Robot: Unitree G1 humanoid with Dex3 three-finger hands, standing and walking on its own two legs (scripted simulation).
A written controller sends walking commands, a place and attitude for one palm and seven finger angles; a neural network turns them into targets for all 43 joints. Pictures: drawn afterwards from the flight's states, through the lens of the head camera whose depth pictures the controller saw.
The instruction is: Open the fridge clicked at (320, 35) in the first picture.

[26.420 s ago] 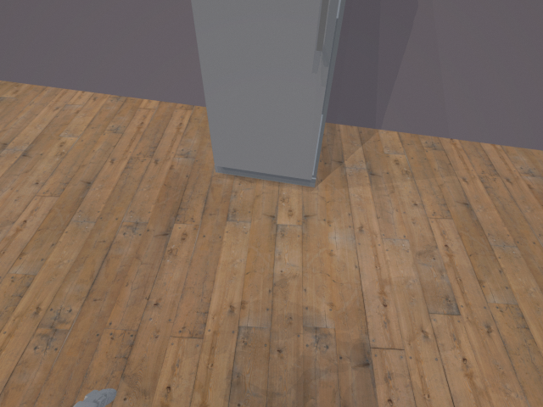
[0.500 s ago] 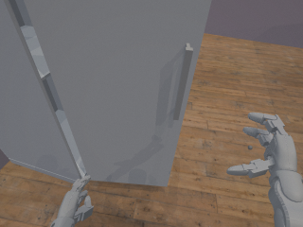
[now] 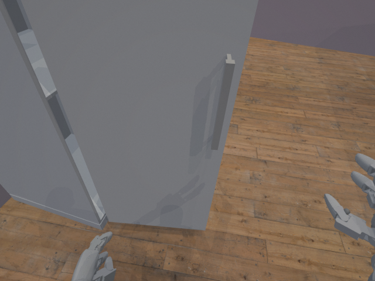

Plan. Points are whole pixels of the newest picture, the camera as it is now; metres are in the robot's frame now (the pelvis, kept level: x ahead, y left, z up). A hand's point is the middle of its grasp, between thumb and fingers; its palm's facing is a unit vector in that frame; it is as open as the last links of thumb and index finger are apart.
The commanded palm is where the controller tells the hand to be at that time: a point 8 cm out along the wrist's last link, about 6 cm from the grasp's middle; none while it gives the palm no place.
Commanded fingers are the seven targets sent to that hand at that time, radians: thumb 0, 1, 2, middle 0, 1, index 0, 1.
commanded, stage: draw the hand back to the body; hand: right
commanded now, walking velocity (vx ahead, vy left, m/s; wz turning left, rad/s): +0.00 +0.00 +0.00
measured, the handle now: (220, 107) +0.52 -0.09 +0.12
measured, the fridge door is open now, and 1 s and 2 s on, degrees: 77 77 77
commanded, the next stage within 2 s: step back with the hand held close in 0.48 s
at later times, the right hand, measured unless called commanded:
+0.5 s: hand (362, 215) +0.19 -0.27 +0.15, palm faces +0.48 +0.80 -0.36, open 7.5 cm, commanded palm +0.14 -0.31 +0.17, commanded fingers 0.00 -0.90 -0.90 0.20 0.30 0.20 0.30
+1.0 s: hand out of the picture +0.17 -0.28 +0.15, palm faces +0.38 +0.79 -0.48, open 7.4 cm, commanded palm +0.11 -0.32 +0.17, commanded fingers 0.00 -0.90 -0.90 0.20 0.30 0.20 0.30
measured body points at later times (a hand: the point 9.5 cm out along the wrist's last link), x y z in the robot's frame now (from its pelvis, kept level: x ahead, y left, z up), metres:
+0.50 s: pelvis +0.00 +0.00 +0.00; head -0.03 +0.01 +0.45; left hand +0.20 +0.21 -0.08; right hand +0.16 -0.31 +0.17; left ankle +0.01 +0.14 -0.74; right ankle -0.01 -0.11 -0.74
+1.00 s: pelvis -0.04 -0.02 -0.01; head -0.03 -0.03 +0.44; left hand +0.14 +0.23 -0.07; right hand +0.14 -0.32 +0.18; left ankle +0.01 +0.14 -0.74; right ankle -0.01 -0.11 -0.74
